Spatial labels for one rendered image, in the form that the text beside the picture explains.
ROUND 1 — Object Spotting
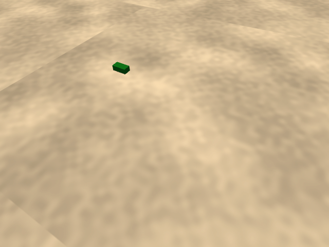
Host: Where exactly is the carton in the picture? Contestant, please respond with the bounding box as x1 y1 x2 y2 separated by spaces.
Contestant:
112 62 130 74

